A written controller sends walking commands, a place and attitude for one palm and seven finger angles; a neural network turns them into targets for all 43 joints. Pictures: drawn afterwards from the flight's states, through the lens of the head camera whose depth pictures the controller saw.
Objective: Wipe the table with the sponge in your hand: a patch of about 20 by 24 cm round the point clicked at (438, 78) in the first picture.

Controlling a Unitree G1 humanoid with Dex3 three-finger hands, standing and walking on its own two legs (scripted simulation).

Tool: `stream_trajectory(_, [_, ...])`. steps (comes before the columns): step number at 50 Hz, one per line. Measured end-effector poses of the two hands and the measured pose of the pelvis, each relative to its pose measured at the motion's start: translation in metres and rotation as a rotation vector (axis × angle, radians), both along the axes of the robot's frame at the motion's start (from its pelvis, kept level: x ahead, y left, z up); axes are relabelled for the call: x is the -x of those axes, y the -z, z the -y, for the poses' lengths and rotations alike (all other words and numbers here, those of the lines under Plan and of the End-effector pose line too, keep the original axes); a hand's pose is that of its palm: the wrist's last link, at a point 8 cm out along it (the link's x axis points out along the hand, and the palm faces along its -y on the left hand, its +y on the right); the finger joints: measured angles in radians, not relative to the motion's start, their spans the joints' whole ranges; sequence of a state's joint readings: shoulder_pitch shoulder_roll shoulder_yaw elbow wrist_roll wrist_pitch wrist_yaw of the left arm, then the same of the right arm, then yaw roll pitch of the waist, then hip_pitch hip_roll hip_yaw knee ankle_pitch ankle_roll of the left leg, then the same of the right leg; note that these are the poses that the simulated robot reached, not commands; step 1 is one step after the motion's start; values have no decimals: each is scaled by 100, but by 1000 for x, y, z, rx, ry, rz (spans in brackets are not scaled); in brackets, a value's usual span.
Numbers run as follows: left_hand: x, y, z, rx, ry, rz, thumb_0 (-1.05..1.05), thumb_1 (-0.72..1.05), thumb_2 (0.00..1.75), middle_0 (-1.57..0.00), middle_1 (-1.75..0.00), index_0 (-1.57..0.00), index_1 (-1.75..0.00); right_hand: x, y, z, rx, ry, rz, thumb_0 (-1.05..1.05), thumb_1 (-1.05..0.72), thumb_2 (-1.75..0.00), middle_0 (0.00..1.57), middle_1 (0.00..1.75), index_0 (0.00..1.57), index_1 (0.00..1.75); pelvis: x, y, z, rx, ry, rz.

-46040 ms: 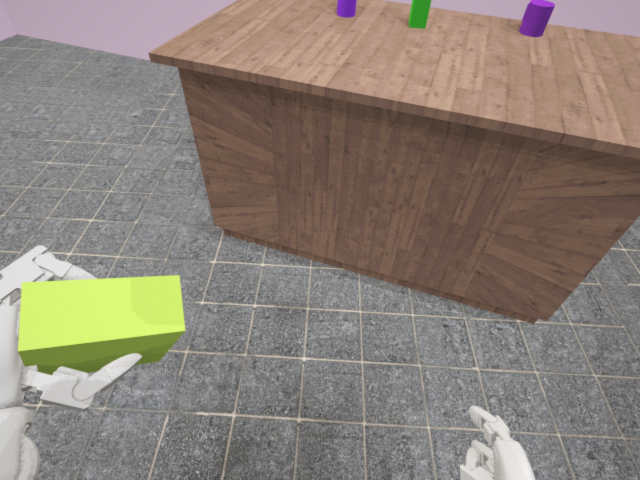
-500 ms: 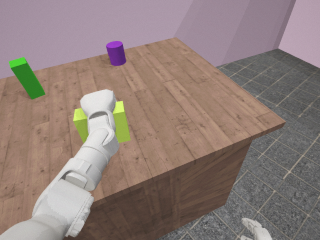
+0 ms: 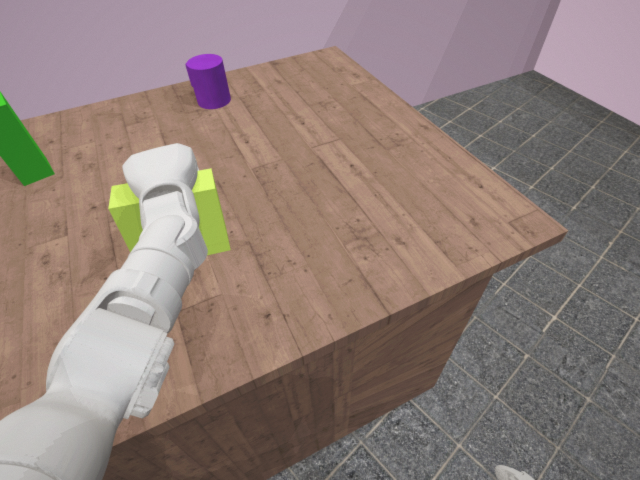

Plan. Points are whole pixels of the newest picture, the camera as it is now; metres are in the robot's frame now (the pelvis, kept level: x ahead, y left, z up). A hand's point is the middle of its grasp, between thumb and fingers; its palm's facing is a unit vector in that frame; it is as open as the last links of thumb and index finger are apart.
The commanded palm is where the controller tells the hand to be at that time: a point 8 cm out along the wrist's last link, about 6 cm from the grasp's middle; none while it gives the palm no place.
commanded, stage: wipe back along the third lane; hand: left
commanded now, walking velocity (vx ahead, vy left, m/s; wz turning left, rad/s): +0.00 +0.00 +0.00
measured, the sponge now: (178, 229) +0.44 +0.21 +0.07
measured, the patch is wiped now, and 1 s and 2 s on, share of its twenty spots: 0.85 0.85 0.85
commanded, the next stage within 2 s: slide back across to the middle lane in 1.72 s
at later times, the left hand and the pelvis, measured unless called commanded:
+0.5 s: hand (171, 211) +0.44 +0.21 +0.11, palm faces +0.05 -0.04 -1.00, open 9.7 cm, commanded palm +0.40 +0.19 +0.14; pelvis +0.02 +0.02 +0.00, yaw +0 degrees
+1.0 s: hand (178, 231) +0.40 +0.19 +0.11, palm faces +0.09 -0.07 -0.99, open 9.6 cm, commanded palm +0.35 +0.16 +0.14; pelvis +0.03 +0.02 +0.00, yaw +1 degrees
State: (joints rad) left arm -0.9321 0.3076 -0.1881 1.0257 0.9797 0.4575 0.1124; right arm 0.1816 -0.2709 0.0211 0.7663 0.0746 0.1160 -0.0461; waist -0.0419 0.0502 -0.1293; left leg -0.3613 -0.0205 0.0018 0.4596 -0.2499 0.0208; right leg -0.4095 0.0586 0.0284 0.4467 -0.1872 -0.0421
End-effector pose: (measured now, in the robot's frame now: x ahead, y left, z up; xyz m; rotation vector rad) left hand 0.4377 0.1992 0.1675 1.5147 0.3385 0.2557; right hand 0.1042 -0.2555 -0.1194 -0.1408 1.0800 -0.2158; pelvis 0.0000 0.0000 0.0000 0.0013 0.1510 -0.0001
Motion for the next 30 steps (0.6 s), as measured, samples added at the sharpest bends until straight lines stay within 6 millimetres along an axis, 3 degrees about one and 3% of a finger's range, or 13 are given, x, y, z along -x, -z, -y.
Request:
stream_trajectory(8, [-10, 1, -5, -9, 2, -5, 0, -53, 112, -76, -138, -82, -137, 7, 3, -5, -5, 13, -25, 1, -91, -89, 20, 30, 20, 29, -3, 0, -5, 4, 3, -20])
stream_trajectory(15, [0, 3, -6, -5, 19, 52, -1, -51, 111, -74, -140, -79, -140, -3, 1, -14, -27, 8, -7, 1, -91, -89, 20, 30, 20, 29, -9, -1, -11, 8, 12, -10])
stream_trajectory(21, [12, 3, -5, -6, 8, 87, -2, -49, 111, -71, -143, -77, -143, -33, -6, -26, -49, -25, 49, 1, -91, -89, 20, 30, 20, 29, -12, -1, -16, 10, 8, 10])
stream_trajectory(30, [27, 2, -1, 4, -22, 80, -2, -49, 111, -70, -145, -76, -144, -99, -25, -51, -77, -116, 170, 1, -91, -89, 20, 30, 20, 29, -19, -2, -22, 10, -10, 35])
